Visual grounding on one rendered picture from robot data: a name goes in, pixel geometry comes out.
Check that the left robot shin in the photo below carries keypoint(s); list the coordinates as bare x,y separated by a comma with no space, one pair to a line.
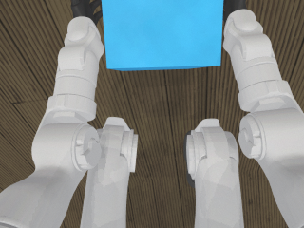
112,121

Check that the carton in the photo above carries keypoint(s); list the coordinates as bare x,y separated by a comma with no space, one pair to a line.
162,34

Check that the right robot forearm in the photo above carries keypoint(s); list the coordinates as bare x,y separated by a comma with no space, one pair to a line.
259,82

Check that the robot right thigh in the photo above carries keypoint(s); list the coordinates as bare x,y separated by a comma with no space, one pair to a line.
216,175

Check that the left robot hand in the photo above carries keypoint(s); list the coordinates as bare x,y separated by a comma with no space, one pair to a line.
83,8

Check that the right robot hand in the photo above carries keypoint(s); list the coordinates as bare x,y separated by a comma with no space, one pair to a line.
232,5

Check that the left robot forearm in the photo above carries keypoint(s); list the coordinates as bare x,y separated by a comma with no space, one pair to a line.
76,77

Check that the left robot upper arm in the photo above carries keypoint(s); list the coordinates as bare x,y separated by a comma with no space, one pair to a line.
62,153

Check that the right robot upper arm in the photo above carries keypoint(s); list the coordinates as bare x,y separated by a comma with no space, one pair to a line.
275,139

